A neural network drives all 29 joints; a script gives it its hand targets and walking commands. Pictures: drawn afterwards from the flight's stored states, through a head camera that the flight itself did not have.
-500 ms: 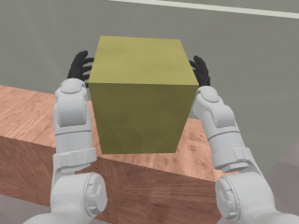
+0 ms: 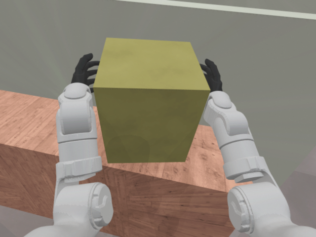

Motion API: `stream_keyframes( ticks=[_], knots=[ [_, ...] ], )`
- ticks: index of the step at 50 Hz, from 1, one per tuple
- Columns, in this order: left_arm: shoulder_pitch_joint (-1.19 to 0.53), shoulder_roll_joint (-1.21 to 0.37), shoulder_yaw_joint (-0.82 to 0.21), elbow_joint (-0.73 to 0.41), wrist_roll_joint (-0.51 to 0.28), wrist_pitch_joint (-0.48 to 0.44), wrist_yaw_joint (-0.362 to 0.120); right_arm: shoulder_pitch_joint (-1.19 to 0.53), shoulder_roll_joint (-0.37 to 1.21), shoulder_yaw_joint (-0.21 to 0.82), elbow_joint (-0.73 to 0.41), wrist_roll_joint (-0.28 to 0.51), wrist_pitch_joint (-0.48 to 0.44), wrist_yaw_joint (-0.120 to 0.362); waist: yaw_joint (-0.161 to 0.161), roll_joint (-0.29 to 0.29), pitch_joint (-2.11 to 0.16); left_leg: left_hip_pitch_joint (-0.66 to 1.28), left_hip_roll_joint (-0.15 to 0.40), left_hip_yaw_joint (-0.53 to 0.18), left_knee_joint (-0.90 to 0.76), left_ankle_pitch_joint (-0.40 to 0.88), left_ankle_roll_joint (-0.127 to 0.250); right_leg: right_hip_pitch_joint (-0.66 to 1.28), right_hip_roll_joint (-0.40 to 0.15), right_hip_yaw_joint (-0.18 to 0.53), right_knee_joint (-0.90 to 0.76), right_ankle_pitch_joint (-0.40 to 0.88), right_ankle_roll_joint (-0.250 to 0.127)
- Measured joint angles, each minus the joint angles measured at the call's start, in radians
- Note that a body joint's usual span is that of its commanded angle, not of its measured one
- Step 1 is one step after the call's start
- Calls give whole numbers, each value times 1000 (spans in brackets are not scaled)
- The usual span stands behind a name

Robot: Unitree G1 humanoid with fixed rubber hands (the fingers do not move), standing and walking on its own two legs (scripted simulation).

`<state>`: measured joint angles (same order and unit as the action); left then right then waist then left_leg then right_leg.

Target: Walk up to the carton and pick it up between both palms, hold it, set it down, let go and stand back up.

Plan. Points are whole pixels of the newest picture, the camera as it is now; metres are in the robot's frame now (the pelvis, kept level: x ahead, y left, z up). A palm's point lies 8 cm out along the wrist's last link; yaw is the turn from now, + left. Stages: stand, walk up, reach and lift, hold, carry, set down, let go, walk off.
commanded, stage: hold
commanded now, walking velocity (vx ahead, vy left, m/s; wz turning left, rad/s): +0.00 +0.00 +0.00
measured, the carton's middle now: (148, 103) +0.39 +0.00 +0.18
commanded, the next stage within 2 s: none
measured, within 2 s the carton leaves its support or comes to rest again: neither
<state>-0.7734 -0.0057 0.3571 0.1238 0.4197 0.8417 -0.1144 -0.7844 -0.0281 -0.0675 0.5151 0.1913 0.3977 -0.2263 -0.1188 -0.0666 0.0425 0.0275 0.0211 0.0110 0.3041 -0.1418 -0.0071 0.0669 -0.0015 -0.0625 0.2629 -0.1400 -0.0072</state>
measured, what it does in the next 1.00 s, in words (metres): stands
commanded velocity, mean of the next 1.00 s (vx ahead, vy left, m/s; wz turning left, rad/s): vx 0.00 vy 0.00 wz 0.00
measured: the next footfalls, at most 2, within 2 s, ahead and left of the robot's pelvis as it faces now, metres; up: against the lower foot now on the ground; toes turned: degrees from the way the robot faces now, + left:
none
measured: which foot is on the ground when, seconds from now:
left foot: down 0.00-1.00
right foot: down 0.00-1.00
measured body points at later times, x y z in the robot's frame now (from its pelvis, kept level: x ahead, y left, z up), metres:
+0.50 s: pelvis +0.00 +0.00 +0.00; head -0.07 +0.03 +0.44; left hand +0.37 +0.16 +0.25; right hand +0.37 -0.14 +0.24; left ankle +0.03 +0.12 -0.75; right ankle +0.02 -0.11 -0.75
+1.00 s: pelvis +0.00 +0.00 +0.00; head -0.06 +0.02 +0.44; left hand +0.38 +0.16 +0.24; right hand +0.38 -0.15 +0.23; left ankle +0.03 +0.12 -0.75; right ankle +0.02 -0.11 -0.75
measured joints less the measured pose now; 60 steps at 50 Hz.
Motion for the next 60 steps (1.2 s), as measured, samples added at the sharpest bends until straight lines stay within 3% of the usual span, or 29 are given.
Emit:
stream_keyframes(
  ticks=[15, 36, 60],
  knots=[
    [17, -8, 1, -37, 1, 13, -1, 10, -6, 18, -17, 16, 2, -4, 10, 4, 2, 2, 0, 2, 7, -4, 1, 2, 0, 1, 6, -4, 1],
    [-26, -1, 3, 20, 6, 6, 1, 0, 8, -23, 9, -12, -5, 6, 8, 3, -4, -16, -3, 0, 7, 2, 2, -19, -2, -2, 17, -6, 0],
    [30, -4, -8, -66, -5, 22, -6, 31, 2, 19, -57, 20, 12, -15, 6, 3, 11, 0, -2, -1, 14, -7, 3, 8, 0, -2, 4, -5, 2]
  ],
)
